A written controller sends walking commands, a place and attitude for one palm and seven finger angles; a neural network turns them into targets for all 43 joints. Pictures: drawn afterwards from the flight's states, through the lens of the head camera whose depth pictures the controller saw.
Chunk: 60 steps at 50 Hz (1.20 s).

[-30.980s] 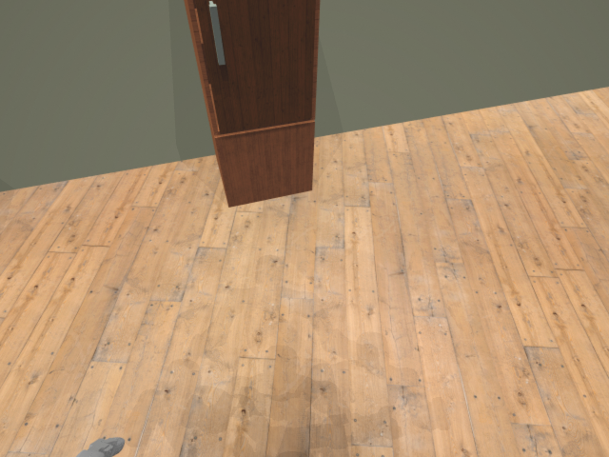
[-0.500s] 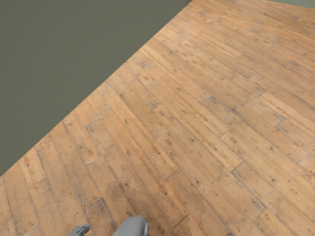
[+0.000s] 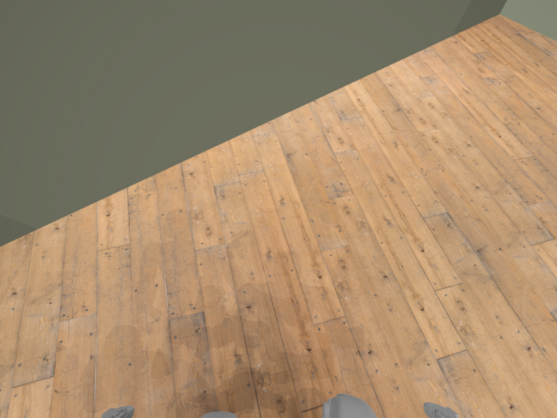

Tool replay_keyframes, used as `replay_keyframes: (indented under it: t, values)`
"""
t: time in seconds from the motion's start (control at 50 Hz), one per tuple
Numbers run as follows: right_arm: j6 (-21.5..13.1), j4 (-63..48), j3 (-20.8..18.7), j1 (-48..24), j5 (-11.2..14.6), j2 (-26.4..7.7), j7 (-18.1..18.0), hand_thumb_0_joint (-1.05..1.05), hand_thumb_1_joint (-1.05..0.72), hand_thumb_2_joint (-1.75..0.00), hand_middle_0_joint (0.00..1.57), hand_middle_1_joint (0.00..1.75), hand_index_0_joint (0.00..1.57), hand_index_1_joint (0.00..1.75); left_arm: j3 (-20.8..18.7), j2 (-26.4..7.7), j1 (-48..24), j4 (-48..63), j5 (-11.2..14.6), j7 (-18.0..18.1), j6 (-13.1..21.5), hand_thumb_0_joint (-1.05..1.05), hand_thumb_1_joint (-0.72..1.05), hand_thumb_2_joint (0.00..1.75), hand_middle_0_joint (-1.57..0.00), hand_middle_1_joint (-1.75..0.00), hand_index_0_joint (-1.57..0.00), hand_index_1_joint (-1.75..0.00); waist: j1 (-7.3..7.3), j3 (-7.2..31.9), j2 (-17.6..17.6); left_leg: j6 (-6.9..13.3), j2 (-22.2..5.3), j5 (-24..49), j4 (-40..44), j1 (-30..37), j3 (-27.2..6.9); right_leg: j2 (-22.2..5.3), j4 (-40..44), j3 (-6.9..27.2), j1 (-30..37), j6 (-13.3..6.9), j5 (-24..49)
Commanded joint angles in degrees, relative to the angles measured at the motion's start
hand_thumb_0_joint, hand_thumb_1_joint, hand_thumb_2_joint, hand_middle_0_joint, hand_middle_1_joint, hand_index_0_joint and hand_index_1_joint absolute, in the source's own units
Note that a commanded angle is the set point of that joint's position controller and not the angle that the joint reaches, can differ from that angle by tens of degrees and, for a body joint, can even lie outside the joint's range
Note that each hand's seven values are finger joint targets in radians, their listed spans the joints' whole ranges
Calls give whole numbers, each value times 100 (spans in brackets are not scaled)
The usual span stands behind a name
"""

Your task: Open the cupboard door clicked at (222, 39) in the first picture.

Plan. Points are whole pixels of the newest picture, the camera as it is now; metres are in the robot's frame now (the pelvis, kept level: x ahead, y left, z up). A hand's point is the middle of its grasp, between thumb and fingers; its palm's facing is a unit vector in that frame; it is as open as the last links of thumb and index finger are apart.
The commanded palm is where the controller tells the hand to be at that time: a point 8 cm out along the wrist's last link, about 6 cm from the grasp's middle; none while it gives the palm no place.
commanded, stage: turn to face it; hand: left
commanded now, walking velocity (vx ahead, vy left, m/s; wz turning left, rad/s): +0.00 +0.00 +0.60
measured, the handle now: out of the picture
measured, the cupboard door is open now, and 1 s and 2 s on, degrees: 42 42 42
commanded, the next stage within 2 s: none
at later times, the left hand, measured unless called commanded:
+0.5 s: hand out of the picture +0.01 +0.16 -0.16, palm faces +0.33 -0.91 -0.24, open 7.3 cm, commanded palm none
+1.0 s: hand out of the picture +0.01 +0.14 -0.15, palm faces +0.55 -0.78 -0.29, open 7.4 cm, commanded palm none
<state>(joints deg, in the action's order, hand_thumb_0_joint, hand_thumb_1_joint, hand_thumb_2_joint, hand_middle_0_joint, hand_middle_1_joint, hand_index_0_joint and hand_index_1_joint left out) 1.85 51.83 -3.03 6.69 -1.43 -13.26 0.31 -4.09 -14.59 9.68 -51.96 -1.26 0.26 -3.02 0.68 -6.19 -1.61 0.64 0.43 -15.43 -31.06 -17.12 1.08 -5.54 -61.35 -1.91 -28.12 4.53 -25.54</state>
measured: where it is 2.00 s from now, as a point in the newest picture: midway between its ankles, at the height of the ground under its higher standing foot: outside the picture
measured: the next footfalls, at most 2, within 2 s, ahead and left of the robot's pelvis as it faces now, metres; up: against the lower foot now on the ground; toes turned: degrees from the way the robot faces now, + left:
right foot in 0.16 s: +0.05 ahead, -0.15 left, +0.00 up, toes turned +1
left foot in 0.54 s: +0.01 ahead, +0.08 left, +0.00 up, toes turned +27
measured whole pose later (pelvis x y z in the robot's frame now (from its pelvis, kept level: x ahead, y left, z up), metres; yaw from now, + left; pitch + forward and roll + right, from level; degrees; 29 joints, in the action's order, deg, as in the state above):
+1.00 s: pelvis +0.04 -0.08 +0.00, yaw +36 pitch +1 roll +1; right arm 4.4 54.2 -5.2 9.2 -1.1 -14.7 0.9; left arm -2.0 -10.5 8.8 -49.0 -1.5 0.9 -0.1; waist -1.5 -6.3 2.9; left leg -1.9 1.9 -27.3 -58.9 -27.7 -3.3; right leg -3.6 -35.2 -6.2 -16.3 -1.1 -19.8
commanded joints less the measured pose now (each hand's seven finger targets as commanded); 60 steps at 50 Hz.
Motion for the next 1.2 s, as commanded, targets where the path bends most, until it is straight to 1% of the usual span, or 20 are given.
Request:
replay_keyframes:
  t: [0.0,0.06,0.1,0.14,0.18,0.24,0.4,0.48,0.5,0.52,0.54,0.66,0.76,0.84,0.86,0.88,0.9,0.96,1.02,1.18]
  values:
    - [-60,-355,-343,148,-20,-1190,-59,0,-90,-90,20,30,20,30,-76,-345,-3,537,22,30,150,0,90,90,-20,-30,-20,-30,-147,832,965,841,-1295,1912,978,588,-1330,170,967,-23,203,22,32]
    - [-13,-420,-392,-6,-13,-1208,-54,0,-90,-90,20,30,20,30,-70,-299,257,527,49,30,212,0,90,90,-20,-30,-20,-30,-55,953,1167,742,-1152,1905,665,215,-1559,459,2182,-194,1082,-38,354]
    - [-3,-504,-391,-185,52,-1083,-27,0,-90,-90,20,30,20,30,-141,-538,755,448,34,59,311,0,90,90,-20,-30,-20,-30,238,1048,694,362,-720,1224,66,-470,-1375,289,3630,-77,2240,-112,1305]
    - [-13,-711,-320,-236,80,-587,33,0,-90,-90,20,30,20,30,-251,-1337,913,453,-70,141,361,0,90,90,-20,-30,-20,-30,397,1021,-1642,-266,354,-2117,-2661,-1851,-200,-2340,4559,2292,2626,-1211,2225]
    - [92,-503,-361,-187,47,-705,40,0,-90,-90,20,30,20,30,-149,-919,412,521,-9,191,370,0,90,90,-20,-30,-20,-30,94,687,-1346,-253,-77,-1553,-4176,-1826,-567,-1962,4426,1812,1884,-1365,2201]
    - [149,-302,-254,-4,43,-439,140,0,-90,-90,20,30,20,30,-50,-563,31,654,-11,198,377,0,90,90,-20,-30,-20,-30,-146,696,-946,-410,-199,-870,-3868,-1591,-194,-1275,4064,257,1954,-1024,3261]
    - [84,-383,-130,-454,93,-232,162,0,-90,-90,20,30,20,30,-208,-854,737,330,-60,184,374,0,90,90,-20,-30,-20,-30,236,863,-1019,-356,-147,-1162,-1422,-914,418,-1615,3552,-301,2772,-1105,4504]
    - [25,-302,-179,73,67,-454,137,0,-90,-90,20,30,20,30,-263,-975,547,325,-1,117,339,0,90,90,-20,-30,-20,-30,-112,1000,-818,-185,-49,-143,81,351,589,-1580,2797,-731,2088,-743,3842]
    - [-19,-230,-262,460,41,-751,140,0,-90,-90,20,30,20,30,-242,-851,461,378,31,91,320,0,90,90,-20,-30,-20,-30,-351,1237,-76,1,-452,905,672,1335,62,-1350,1834,-962,1339,-460,3071]
    - [-50,-196,-446,886,-20,-1470,88,0,-90,-90,20,30,20,30,-150,-437,320,650,81,34,287,0,90,90,-20,-30,-20,-30,-606,1357,1892,901,-2113,3131,872,2153,-2261,-395,459,-1098,-395,27,-584]
    - [4,-55,-469,1250,7,-1673,39,0,-90,-90,20,30,20,30,-70,-437,-129,891,8,79,215,0,90,90,-20,-30,-20,-30,-744,1313,1526,1424,-2663,3502,939,1871,-2505,-230,-205,-347,-695,-44,-1459]
    - [-105,-342,-283,228,5,-1092,-105,0,-90,-90,20,30,20,30,-121,-404,63,433,12,20,133,0,90,90,-20,-30,-20,-30,-141,884,825,840,-1374,2307,1087,870,-1276,-67,-296,154,-402,34,197]
    - [-63,-315,-347,294,-21,-1161,-68,0,-90,-90,20,30,20,30,-77,-296,-80,571,33,33,151,0,90,90,-20,-30,-20,-30,-198,919,911,867,-1258,1966,987,690,-1520,217,1058,2,204,15,40]
    - [-2,-428,-390,-36,15,-1110,-60,0,-90,-90,20,30,20,30,-95,-344,467,490,66,51,249,0,90,90,-20,-30,-20,-30,68,1030,1019,630,-969,1787,446,-60,-1705,506,2918,-179,1669,-72,832]
    - [-5,-465,-375,-98,59,-988,-41,0,-90,-90,20,30,20,30,-152,-538,771,432,44,80,311,0,90,90,-20,-30,-20,-30,248,1090,582,356,-656,1112,-3,-594,-1507,189,3798,62,2432,-132,1288]
    - [-11,-570,-328,28,110,-583,-1,0,-90,-90,20,30,20,30,-265,-1073,942,417,-56,142,372,0,90,90,-20,-30,-20,-30,302,1202,-1035,-103,139,-607,-1255,-1697,-672,-1291,4438,1577,3203,-595,1483]
    - [1,-657,-342,-119,82,-607,26,0,-90,-90,20,30,20,30,-254,-1344,836,490,-56,164,343,0,90,90,-20,-30,-20,-30,343,972,-1431,-265,340,-2069,-2717,-1781,-326,-2425,4607,2273,2532,-1243,2120]
    - [117,-333,-337,-51,28,-607,77,0,-90,-90,20,30,20,30,-92,-653,72,587,4,195,359,0,90,90,-20,-30,-20,-30,-86,541,-1026,-331,-179,-1107,-4269,-1802,-459,-1583,4212,955,1888,-1224,2802]
    - [157,-238,-248,-21,48,-392,144,0,-90,-90,20,30,20,30,-73,-574,140,606,-11,200,393,0,90,90,-20,-30,-20,-30,-110,692,-853,-441,-189,-838,-3594,-1571,-125,-1300,4020,44,2189,-1007,3596]
    - [64,-392,-131,-447,92,-254,154,0,-90,-90,20,30,20,30,-239,-927,740,332,-51,160,365,0,90,90,-20,-30,-20,-30,225,858,-993,-312,-79,-1105,-1183,-787,485,-1650,3464,-346,2740,-1088,4545]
